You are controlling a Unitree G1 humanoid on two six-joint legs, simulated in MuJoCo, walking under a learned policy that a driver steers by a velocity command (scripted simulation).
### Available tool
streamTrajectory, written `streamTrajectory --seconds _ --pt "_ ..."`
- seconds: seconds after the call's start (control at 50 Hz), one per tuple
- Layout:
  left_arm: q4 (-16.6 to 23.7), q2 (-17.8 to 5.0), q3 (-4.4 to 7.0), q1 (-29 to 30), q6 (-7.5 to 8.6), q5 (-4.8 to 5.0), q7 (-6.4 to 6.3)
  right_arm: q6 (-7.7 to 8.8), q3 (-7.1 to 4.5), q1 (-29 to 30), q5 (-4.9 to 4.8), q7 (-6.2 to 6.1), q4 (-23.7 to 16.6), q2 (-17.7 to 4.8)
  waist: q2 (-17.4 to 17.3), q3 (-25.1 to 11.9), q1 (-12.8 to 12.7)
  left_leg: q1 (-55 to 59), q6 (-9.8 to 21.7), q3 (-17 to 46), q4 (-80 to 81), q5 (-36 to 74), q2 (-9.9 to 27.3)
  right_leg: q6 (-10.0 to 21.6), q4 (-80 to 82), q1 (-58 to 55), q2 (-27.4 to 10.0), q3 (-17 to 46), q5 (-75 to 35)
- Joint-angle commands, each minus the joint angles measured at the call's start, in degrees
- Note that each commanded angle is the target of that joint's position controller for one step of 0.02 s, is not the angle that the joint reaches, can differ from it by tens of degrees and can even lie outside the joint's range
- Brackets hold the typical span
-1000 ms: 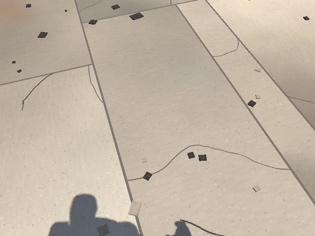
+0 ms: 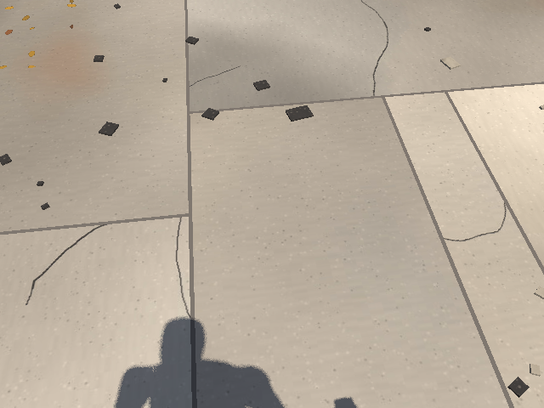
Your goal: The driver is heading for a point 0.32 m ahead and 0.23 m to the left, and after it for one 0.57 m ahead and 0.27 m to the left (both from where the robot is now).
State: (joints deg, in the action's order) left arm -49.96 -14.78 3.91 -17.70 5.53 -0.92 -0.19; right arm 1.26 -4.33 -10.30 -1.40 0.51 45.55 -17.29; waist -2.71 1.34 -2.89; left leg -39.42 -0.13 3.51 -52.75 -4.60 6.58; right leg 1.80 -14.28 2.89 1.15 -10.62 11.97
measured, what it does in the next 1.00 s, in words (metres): walks ahead, turning left: left foot, then right foot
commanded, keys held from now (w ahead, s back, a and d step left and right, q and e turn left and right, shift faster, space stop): w+q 0.70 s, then no key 0.30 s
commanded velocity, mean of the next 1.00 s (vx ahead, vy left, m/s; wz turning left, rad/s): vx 0.43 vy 0.00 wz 0.50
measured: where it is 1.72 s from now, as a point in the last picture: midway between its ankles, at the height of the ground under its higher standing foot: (241, 381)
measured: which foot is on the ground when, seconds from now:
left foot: up 0.00-0.20, down 0.22-0.72, up 0.74-1.00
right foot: down 0.00-0.22, up 0.24-0.68, down 0.70-1.00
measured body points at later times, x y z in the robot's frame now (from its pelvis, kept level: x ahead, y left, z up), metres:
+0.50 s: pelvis +0.27 +0.08 +0.00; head +0.30 +0.11 +0.45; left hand +0.40 +0.39 -0.09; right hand +0.41 -0.18 -0.11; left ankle +0.24 +0.14 -0.75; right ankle +0.46 -0.08 -0.68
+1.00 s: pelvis +0.51 +0.11 +0.00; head +0.55 +0.13 +0.45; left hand +0.45 +0.38 -0.13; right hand +0.79 -0.04 -0.10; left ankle +0.51 +0.27 -0.71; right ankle +0.58 +0.02 -0.75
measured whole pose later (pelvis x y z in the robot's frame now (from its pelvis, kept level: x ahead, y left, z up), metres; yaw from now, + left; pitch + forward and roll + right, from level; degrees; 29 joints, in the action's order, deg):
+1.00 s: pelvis +0.51 +0.11 +0.00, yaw +30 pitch +2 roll -1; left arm -49.6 -14.7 2.8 -12.1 3.7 -0.2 1.0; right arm -0.3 -3.4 -9.0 -0.2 -1.2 38.1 -16.5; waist -2.0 3.6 -2.7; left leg -30.0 -2.3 4.0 -43.5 -14.6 2.0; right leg 1.7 -20.5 12.2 1.4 -2.5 9.8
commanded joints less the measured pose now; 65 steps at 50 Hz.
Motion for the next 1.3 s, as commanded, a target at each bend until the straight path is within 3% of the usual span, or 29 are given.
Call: streamTrajectory --seconds 0.02,0.1,0.14,0.18,0.2,0.22,0.24,0.26,0.28,0.32,0.34,0.42,0.52,0.62,0.68,0.7,0.72,0.74,0.76,0.8,0.86,0.92,1.04,1.08,1.12,1.14,1.16,1.2,1.3 --pt "3.6 -9.4 2.11 4.0 0.58 0.35 -0.74 0.64 0.38 3.7 0.27 1.14 -4.5 -0.6 5.1 2.6 0.4 1.3 0.3 -1.8 8.3 6.9 0.7 7.5 7.8 2.2 -15.7 3.4 -14.8" --pt "1.8 -10.9 2.84 1.0 -0.89 1.55 -0.84 0.52 0.54 9.3 0.23 2.34 -7.7 -0.9 4.8 4.4 -1.1 -0.2 2.4 -4.5 14.6 3.8 -0.3 6.6 5.1 -5.5 -17.9 0.7 -18.8" --pt "1.6 -12.2 3.26 1.5 -1.75 2.11 -0.93 0.35 -0.01 9.0 0.27 2.79 -8.8 -2.0 5.8 3.3 0.3 2.6 4.3 -6.8 15.9 -1.2 -2.4 5.4 0.4 -8.4 -18.5 -0.9 -31.0" --pt "1.9 -13.8 3.72 2.8 -2.67 2.69 -1.18 -0.03 -1.53 2.7 0.15 2.77 -8.1 -4.6 7.6 -1.4 4.6 12.4 6.9 -10.2 15.8 -6.8 -6.8 4.1 -10.9 -9.1 -17.9 -2.4 -49.0" --pt "2.2 -13.7 3.57 4.0 -3.06 3.00 -1.22 -0.14 -3.13 -5.6 -0.05 2.35 -6.0 -7.1 6.6 -5.6 9.5 24.0 8.9 -11.0 19.5 -4.3 -9.5 2.4 -22.3 -5.5 -15.9 -3.9 -50.2" --pt "2.9 -11.8 2.79 3.3 -2.77 1.90 -1.36 -0.68 -5.30 -15.2 -0.20 1.20 -3.5 -11.8 1.9 -10.6 13.4 41.4 11.7 -3.2 21.4 -3.3 -6.8 -0.4 -39.1 7.3 -13.5 -4.0 -35.6" --pt "6.1 -2.9 0.10 -1.5 -1.38 -0.52 -0.70 -0.33 -6.12 -13.3 -0.71 0.66 -3.6 -18.2 -13.9 -13.6 5.9 58.4 21.9 29.1 26.9 -12.0 7.7 -4.2 -59.3 33.6 -1.4 0.1 17.9" --pt "6.8 -6.2 0.17 3.0 1.05 1.46 0.07 0.84 -4.64 -14.5 0.02 1.17 -6.0 -14.3 -7.0 -21.6 9.2 62.2 24.9 44.7 35.6 -19.4 12.4 -3.4 -66.1 40.1 0.5 14.7 23.2" --pt "8.5 -9.2 0.94 8.7 2.35 3.70 0.56 1.80 -3.62 -12.7 0.53 1.42 -5.5 -10.8 -3.6 -14.1 10.1 58.1 21.7 37.3 37.2 -15.3 11.3 -1.8 -65.4 45.0 -2.3 15.6 17.8" --pt "7.8 -8.9 1.01 9.4 3.22 1.59 -0.13 2.47 -2.59 -5.5 0.33 1.24 -6.4 -7.3 1.8 -6.3 5.4 42.5 18.1 24.4 36.8 -3.7 6.6 -1.1 -55.5 39.7 -6.7 15.6 9.4" --pt "7.4 -9.6 1.47 8.3 2.64 0.91 -0.18 2.54 -1.94 -3.1 0.96 0.96 -7.5 -5.6 1.0 -5.4 3.4 37.2 17.4 20.9 37.8 1.4 4.9 -1.3 -52.5 35.3 -7.9 16.1 7.1" --pt "8.4 -7.0 1.08 9.7 0.36 -0.03 -0.20 2.79 -2.33 -4.2 0.68 -0.38 -7.6 -7.6 1.2 -3.2 2.3 28.8 17.3 14.7 40.4 10.1 2.4 -4.6 -41.6 32.1 -7.1 14.2 1.3" --pt "11.4 -4.7 -0.10 19.9 0.55 0.62 0.59 2.01 -2.64 -8.0 0.28 -1.54 -6.5 -8.4 -1.5 -0.7 6.2 24.7 13.0 11.0 39.8 2.3 -1.8 -5.8 -20.8 27.5 -2.9 13.4 -16.3" --pt "13.1 -7.3 0.58 22.8 1.61 1.37 1.66 1.27 -2.61 -11.3 -0.10 -1.84 -5.1 -7.8 -2.9 -0.6 6.9 31.0 11.7 17.9 33.7 -1.6 0.9 -4.1 -13.6 25.3 -1.5 15.6 -14.1" --pt "11.2 -9.5 1.83 15.1 2.53 1.30 1.52 0.72 -2.39 -9.5 0.14 -2.02 -5.7 -6.9 -5.0 -3.0 2.4 32.1 9.7 20.1 26.1 3.9 -0.1 -1.0 -10.2 15.1 -0.8 14.1 -9.0" --pt "10.1 -11.5 2.68 8.2 2.85 0.40 1.18 0.86 -1.39 -9.0 0.51 -1.76 -6.5 -4.3 -3.1 -8.9 -1.0 28.5 7.8 17.3 15.9 4.1 -3.2 1.7 -11.3 3.0 -5.3 17.3 -8.6" --pt "9.4 -16.2 3.76 0.8 2.71 -1.13 0.75 1.08 -0.40 -13.3 0.42 -1.87 -7.8 -1.1 7.4 -17.8 -1.2 14.0 3.3 10.0 -3.1 -7.2 -10.2 8.6 -11.6 -16.9 -17.8 34.0 -8.4" --pt "7.6 -15.8 3.82 -1.5 1.86 -0.28 1.29 1.36 0.03 -17.9 -0.25 -2.11 -8.4 -1.8 22.4 -21.2 0.6 1.0 0.8 6.9 -16.8 -31.1 -12.6 14.8 -6.1 -23.6 -25.8 54.3 -4.6" --pt "8.8 -10.6 2.36 1.6 1.54 0.75 1.39 1.22 -1.11 -16.0 -0.34 -2.18 -7.1 -7.0 14.6 -14.5 0.1 -2.6 -0.1 9.1 -22.3 -29.2 -9.5 13.6 -5.4 -17.9 -24.4 50.6 -5.2" --pt "9.5 -6.7 0.84 7.2 0.49 0.11 1.40 0.46 -1.64 -8.3 0.80 -2.33 -8.3 -7.9 6.1 -5.8 0.9 0.0 -1.4 5.8 -21.7 -23.9 -6.8 11.4 -6.2 -3.4 -19.5 33.4 -24.0" --pt "7.7 -5.5 0.11 9.7 0.48 -0.30 1.72 -0.75 -1.03 -8.6 0.80 -2.16 -8.6 -3.6 8.6 -4.2 4.1 7.9 -1.8 3.2 -10.4 -21.3 -4.5 10.4 -4.1 6.6 -14.6 22.2 -37.6" --pt "6.1 -8.4 0.78 11.3 -0.09 0.26 1.15 -1.15 0.14 -7.0 1.28 -2.06 -9.3 -1.2 9.4 -6.9 4.6 13.7 -2.6 0.8 2.2 -14.2 -4.2 11.5 -2.9 8.0 -14.2 17.3 -43.4" --pt "3.1 -10.1 0.73 9.8 -2.00 1.67 0.83 -1.56 0.09 -0.9 1.48 -1.27 -10.2 -2.9 8.7 -7.0 2.8 22.8 -0.9 -1.7 19.6 -3.0 -5.5 9.4 -4.3 7.2 -13.7 15.4 -29.2" --pt "2.2 -8.7 -0.01 9.5 -2.31 2.17 0.87 -1.40 -0.25 -0.9 2.05 -1.27 -9.9 -3.5 7.8 -5.9 3.8 29.4 1.4 -2.0 28.8 3.4 -5.9 6.2 -7.1 9.5 -11.8 15.5 -18.8" --pt "1.3 -4.9 -1.48 3.0 -1.71 -0.65 1.28 -1.78 -1.07 0.1 2.99 -2.25 -11.6 -9.0 -2.8 -9.8 0.0 40.9 7.1 10.0 27.2 27.5 6.0 -0.4 -14.2 16.2 -4.8 10.8 2.4" --pt "0.6 -2.7 -2.27 1.1 -2.13 -0.28 0.98 -2.14 0.13 1.4 3.08 -2.12 -10.9 -4.8 -7.5 -12.1 -0.7 38.1 11.0 11.9 27.6 20.3 7.7 -2.5 -13.6 14.2 -4.2 10.1 8.8" --pt "0.9 -4.7 -2.18 3.9 -2.84 -0.16 0.69 -2.10 0.63 3.9 2.54 -1.45 -11.3 -2.5 -5.3 -9.5 0.2 34.5 9.5 10.2 27.7 12.5 4.1 -3.3 -11.8 12.2 -4.3 10.3 5.7" --pt "0.3 -7.3 -1.59 5.9 -4.00 0.02 0.31 -1.87 0.50 4.9 2.41 -0.71 -11.2 -3.1 -2.7 -5.3 1.2 31.6 5.9 6.1 26.3 8.4 -0.6 -3.3 -11.3 13.3 -3.9 9.6 2.1" --pt "-1.2 -7.6 -1.65 5.5 -4.76 0.42 -0.14 -1.01 0.27 3.5 2.09 -0.67 -9.2 -3.4 -0.4 -6.3 1.6 32.8 5.5 5.0 23.7 19.9 -1.3 -3.2 -11.1 9.7 -5.0 10.2 -4.9"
